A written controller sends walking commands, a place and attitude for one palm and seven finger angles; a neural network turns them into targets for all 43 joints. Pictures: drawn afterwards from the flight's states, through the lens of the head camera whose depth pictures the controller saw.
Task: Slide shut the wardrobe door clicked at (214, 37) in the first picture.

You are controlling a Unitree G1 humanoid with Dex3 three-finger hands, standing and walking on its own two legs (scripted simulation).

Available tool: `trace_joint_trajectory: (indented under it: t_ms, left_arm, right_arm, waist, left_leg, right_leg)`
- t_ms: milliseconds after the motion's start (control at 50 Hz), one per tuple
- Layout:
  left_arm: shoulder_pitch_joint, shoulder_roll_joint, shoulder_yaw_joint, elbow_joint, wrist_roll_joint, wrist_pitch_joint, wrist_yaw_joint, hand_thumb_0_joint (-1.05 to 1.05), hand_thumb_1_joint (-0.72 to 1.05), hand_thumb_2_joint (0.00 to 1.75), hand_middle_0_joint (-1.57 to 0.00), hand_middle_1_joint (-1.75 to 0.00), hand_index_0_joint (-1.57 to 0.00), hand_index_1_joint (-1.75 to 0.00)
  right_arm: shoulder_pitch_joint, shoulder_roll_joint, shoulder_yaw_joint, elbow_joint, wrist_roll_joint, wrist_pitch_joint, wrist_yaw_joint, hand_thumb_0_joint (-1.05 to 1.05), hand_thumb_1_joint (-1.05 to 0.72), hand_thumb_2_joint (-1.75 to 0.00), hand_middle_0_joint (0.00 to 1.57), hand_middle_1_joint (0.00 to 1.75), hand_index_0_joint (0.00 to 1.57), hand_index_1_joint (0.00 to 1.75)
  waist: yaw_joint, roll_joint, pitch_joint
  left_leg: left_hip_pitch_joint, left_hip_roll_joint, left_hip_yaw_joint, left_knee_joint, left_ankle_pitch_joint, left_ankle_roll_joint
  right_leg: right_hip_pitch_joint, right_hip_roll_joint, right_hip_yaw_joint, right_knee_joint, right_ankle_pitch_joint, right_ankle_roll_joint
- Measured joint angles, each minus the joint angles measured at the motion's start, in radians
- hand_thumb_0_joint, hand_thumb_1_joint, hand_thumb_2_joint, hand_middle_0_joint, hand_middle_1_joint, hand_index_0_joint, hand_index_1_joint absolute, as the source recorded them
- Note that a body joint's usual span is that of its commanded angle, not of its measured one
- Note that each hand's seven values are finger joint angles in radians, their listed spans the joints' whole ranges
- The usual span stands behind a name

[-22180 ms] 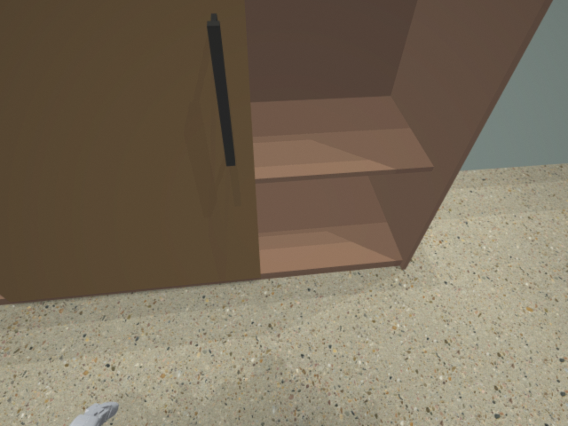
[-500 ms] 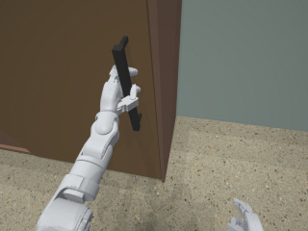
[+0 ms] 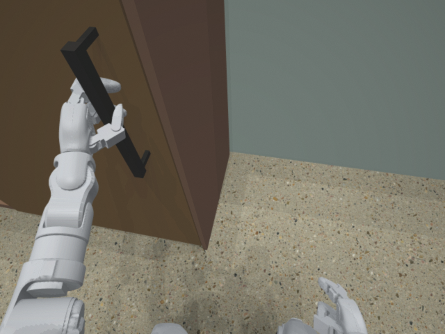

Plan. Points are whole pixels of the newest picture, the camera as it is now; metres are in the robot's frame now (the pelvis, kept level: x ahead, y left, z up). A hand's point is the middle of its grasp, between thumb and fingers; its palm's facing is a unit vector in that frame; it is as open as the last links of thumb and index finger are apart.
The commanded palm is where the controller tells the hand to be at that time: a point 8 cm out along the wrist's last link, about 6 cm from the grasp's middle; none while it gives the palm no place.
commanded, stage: stop walking and hold the door there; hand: left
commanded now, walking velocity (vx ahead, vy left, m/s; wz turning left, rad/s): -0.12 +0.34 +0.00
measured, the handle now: (120, 118) +0.42 +0.28 +0.11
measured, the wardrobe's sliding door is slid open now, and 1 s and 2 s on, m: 0.00 0.00 0.00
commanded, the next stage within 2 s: none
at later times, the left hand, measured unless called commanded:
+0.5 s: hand (119, 125) +0.38 +0.25 +0.15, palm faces +0.48 -0.83 -0.28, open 6.2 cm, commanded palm +0.33 +0.28 +0.15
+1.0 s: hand (116, 126) +0.38 +0.25 +0.14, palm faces +0.41 -0.86 -0.32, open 5.9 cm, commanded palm +0.33 +0.29 +0.15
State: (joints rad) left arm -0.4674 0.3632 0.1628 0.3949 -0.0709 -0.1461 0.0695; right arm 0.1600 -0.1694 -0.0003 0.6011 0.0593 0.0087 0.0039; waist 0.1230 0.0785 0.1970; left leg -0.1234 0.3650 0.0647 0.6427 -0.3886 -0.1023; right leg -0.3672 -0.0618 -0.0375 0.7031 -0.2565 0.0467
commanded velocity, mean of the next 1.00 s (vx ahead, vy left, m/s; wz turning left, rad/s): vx -0.02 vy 0.07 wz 0.00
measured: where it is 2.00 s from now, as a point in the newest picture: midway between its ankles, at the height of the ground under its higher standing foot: outside the picture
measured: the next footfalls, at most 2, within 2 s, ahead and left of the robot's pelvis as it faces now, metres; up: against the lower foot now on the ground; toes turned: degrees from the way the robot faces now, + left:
left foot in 0.20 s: +0.06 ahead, +0.08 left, +0.00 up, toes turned +1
right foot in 1.66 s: +0.03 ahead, -0.10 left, +0.00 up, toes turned -14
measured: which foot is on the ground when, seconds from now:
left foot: down 0.00-0.00, up 0.02-0.18, down 0.20-1.00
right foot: down 0.00-1.00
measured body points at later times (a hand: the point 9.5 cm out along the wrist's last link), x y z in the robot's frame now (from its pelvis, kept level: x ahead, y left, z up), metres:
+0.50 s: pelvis +0.01 -0.05 +0.03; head +0.03 -0.07 +0.48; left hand +0.35 +0.29 +0.16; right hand +0.13 -0.33 -0.08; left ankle +0.02 +0.07 -0.70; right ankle +0.06 -0.15 -0.71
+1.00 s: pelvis +0.03 -0.03 +0.04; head +0.02 -0.04 +0.49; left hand +0.35 +0.30 +0.16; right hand +0.14 -0.29 -0.07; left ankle +0.02 +0.08 -0.70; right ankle +0.06 -0.15 -0.70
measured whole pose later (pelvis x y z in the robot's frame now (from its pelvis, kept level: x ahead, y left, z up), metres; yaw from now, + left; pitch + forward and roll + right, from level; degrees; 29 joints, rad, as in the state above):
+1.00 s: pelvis +0.03 -0.03 +0.04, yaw -6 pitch -1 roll +0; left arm -0.15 0.44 0.36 0.48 -0.03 -0.19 0.12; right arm 0.23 -0.24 0.01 0.70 0.04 -0.04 -0.10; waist 0.00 0.02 -0.01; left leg -0.16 0.02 0.12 0.44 -0.27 0.02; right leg -0.26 -0.03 -0.04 0.43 -0.16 0.01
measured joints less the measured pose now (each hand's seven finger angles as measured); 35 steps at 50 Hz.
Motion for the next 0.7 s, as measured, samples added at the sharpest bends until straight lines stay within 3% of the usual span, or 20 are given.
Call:
trace_joint_trajectory:
  t_ms: [20, 40, 60, 100, 160, 200, 220, 260, 320, 360, 380, 400, 460, 500, 540, 700]
  left_arm:
    - [0.012, 0.008, 0.043, 0.001, 0.006, 0.001, 0.006, -0.06, 0.65, 0.85, -0.42, -1.38, -0.26, -1.39]
    - [0.026, 0.01, 0.081, 0.005, 0.01, 0.005, 0.012, -0.07, 0.64, 0.85, -0.43, -1.39, -0.27, -1.39]
    - [0.042, 0.009, 0.113, 0.014, 0.011, 0.009, 0.016, -0.08, 0.63, 0.84, -0.43, -1.39, -0.27, -1.39]
    - [0.074, 0.005, 0.156, 0.019, 0.003, 0.03, 0.026, -0.08, 0.63, 0.83, -0.43, -1.38, -0.29, -1.39]
    - [0.113, -0.002, 0.206, 0.017, 0.0, 0.045, 0.036, -0.08, 0.63, 0.82, -0.42, -1.34, -0.31, -1.39]
    - [0.124, 0.003, 0.217, 0.012, 0.013, 0.052, 0.043, -0.07, 0.63, 0.83, -0.41, -1.34, -0.31, -1.39]
    - [0.126, 0.012, 0.218, 0.009, 0.019, 0.056, 0.046, -0.07, 0.63, 0.83, -0.42, -1.34, -0.31, -1.39]
    - [0.13, 0.033, 0.214, 0.013, 0.024, 0.062, 0.057, -0.07, 0.63, 0.83, -0.41, -1.35, -0.31, -1.38]
    - [0.147, 0.05, 0.21, 0.043, 0.024, 0.066, 0.069, -0.06, 0.65, 0.83, -0.4, -1.35, -0.3, -1.38]
    - [0.165, 0.062, 0.219, 0.064, 0.018, 0.063, 0.073, -0.06, 0.65, 0.82, -0.39, -1.34, -0.29, -1.38]
    - [0.171, 0.068, 0.224, 0.074, 0.015, 0.062, 0.075, -0.06, 0.65, 0.82, -0.39, -1.33, -0.29, -1.38]
    - [0.177, 0.075, 0.23, 0.083, 0.014, 0.061, 0.075, -0.06, 0.65, 0.81, -0.39, -1.33, -0.28, -1.38]
    - [0.197, 0.081, 0.244, 0.112, 0.017, 0.048, 0.073, -0.07, 0.65, 0.81, -0.39, -1.31, -0.28, -1.39]
    - [0.21, 0.077, 0.246, 0.122, 0.018, 0.037, 0.07, -0.07, 0.65, 0.81, -0.4, -1.32, -0.29, -1.39]
    - [0.224, 0.073, 0.246, 0.123, 0.022, 0.022, 0.065, -0.07, 0.64, 0.82, -0.4, -1.32, -0.31, -1.39]
    - [0.285, 0.075, 0.224, 0.117, 0.04, -0.033, 0.049, -0.09, 0.61, 0.83, -0.43, -1.35, -0.35, -1.39]
  right_arm:
    - [-0.018, -0.014, -0.001, 0.013, 0.004, -0.005, -0.001, 0.01, -0.91, -0.9, 0.2, 0.3, 0.2, 0.3]
    - [-0.036, -0.033, -0.005, 0.028, 0.004, -0.008, -0.006, 0.01, -0.91, -0.9, 0.2, 0.3, 0.2, 0.3]
    - [-0.05, -0.054, -0.011, 0.043, 0.005, -0.011, -0.016, 0.01, -0.91, -0.9, 0.2, 0.3, 0.2, 0.3]
    - [-0.06, -0.094, -0.022, 0.063, 0.003, -0.022, -0.039, 0.01, -0.91, -0.9, 0.2, 0.3, 0.2, 0.3]
    - [-0.056, -0.138, -0.03, 0.083, -0.007, -0.049, -0.07, 0.01, -0.91, -0.9, 0.2, 0.3, 0.2, 0.3]
    - [-0.037, -0.153, -0.036, 0.088, -0.01, -0.061, -0.081, 0.01, -0.91, -0.9, 0.2, 0.3, 0.2, 0.3]
    - [-0.03, -0.155, -0.04, 0.092, -0.012, -0.062, -0.085, 0.01, -0.91, -0.9, 0.2, 0.3, 0.2, 0.3]
    - [-0.015, -0.147, -0.046, 0.094, -0.009, -0.061, -0.089, 0.01, -0.91, -0.9, 0.2, 0.3, 0.2, 0.3]
    - [0.031, -0.146, -0.046, 0.067, -0.003, -0.064, -0.087, 0.01, -0.91, -0.9, 0.2, 0.3, 0.19, 0.3]
    - [0.048, -0.146, -0.041, 0.05, -0.002, -0.07, -0.087, 0.01, -0.91, -0.9, 0.2, 0.3, 0.19, 0.3]
    - [0.054, -0.145, -0.037, 0.044, -0.001, -0.071, -0.087, 0.01, -0.91, -0.9, 0.2, 0.3, 0.19, 0.3]
    - [0.058, -0.143, -0.033, 0.043, -0.002, -0.071, -0.086, 0.01, -0.91, -0.9, 0.2, 0.3, 0.2, 0.3]
    - [0.062, -0.135, -0.026, 0.063, -0.006, -0.062, -0.087, 0.01, -0.91, -0.9, 0.2, 0.3, 0.2, 0.3]
    - [0.071, -0.131, -0.025, 0.082, -0.009, -0.055, -0.087, 0.01, -0.91, -0.9, 0.2, 0.3, 0.2, 0.3]
    - [0.079, -0.129, -0.02, 0.1, -0.014, -0.055, -0.088, 0.01, -0.91, -0.9, 0.2, 0.3, 0.2, 0.3]
    - [0.105, -0.099, -0.009, 0.119, -0.014, -0.053, -0.095, 0.01, -0.91, -0.9, 0.2, 0.3, 0.2, 0.3]
  waist:
    - [-0.02, 0.025, 0.017]
    - [-0.046, 0.043, 0.031]
    - [-0.068, 0.051, 0.036]
    - [-0.091, 0.05, 0.031]
    - [-0.122, 0.036, 0.013]
    - [-0.142, 0.018, -0.005]
    - [-0.141, 0.001, -0.01]
    - [-0.13, -0.05, -0.022]
    - [-0.12, -0.081, -0.071]
    - [-0.122, -0.076, -0.09]
    - [-0.125, -0.071, -0.096]
    - [-0.129, -0.066, -0.1]
    - [-0.144, -0.048, -0.126]
    - [-0.142, -0.042, -0.149]
    - [-0.137, -0.04, -0.16]
    - [-0.128, -0.045, -0.195]
  left_leg:
    - [-0.03, 0.011, -0.04, 0.083, 0.0, 0.035]
    - [-0.072, -0.02, -0.084, 0.183, -0.032, 0.056]
    - [-0.114, -0.072, -0.101, 0.277, -0.078, 0.069]
    - [-0.17, -0.185, -0.082, 0.369, -0.138, 0.089]
    - [-0.182, -0.301, -0.019, 0.209, -0.132, 0.106]
    - [-0.155, -0.343, 0.017, 0.021, -0.03, 0.109]
    - [-0.134, -0.355, 0.013, -0.044, 0.082, 0.119]
    - [-0.103, -0.363, 0.03, -0.092, 0.152, 0.12]
    - [-0.086, -0.356, 0.051, -0.128, 0.132, 0.112]
    - [-0.082, -0.343, 0.06, -0.132, 0.126, 0.106]
    - [-0.083, -0.335, 0.061, -0.124, 0.121, 0.102]
    - [-0.084, -0.326, 0.06, -0.11, 0.113, 0.097]
    - [-0.099, -0.314, 0.039, -0.081, 0.072, 0.097]
    - [-0.104, -0.324, 0.016, -0.084, 0.039, 0.109]
    - [-0.091, -0.328, 0.009, -0.121, 0.089, 0.114]
    - [-0.05, -0.335, 0.03, -0.19, 0.123, 0.106]
  right_leg:
    - [0.002, 0.018, -0.015, 0.029, -0.02, -0.002]
    - [0.002, 0.023, -0.024, 0.055, -0.042, -0.013]
    - [0.001, 0.019, -0.025, 0.061, -0.053, -0.024]
    - [0.003, 0.008, -0.011, 0.033, -0.041, -0.035]
    - [0.019, 0.005, -0.005, -0.053, 0.01, -0.039]
    - [0.03, 0.009, -0.019, -0.089, 0.028, -0.042]
    - [0.034, 0.013, -0.019, -0.094, 0.031, -0.044]
    - [0.04, 0.012, 0.003, -0.099, 0.035, -0.048]
    - [0.029, 0.007, 0.002, -0.084, -0.034, -0.041]
    - [0.031, 0.003, -0.019, -0.094, -0.041, -0.039]
    - [0.041, 0.003, -0.031, -0.118, 0.014, -0.04]
    - [0.05, 0.008, -0.039, -0.136, 0.067, -0.048]
    - [0.059, 0.029, -0.05, -0.154, 0.058, -0.074]
    - [0.062, 0.038, -0.047, -0.179, 0.06, -0.076]
    - [0.071, 0.044, -0.041, -0.206, 0.073, -0.072]
    - [0.099, 0.043, -0.019, -0.26, 0.094, -0.055]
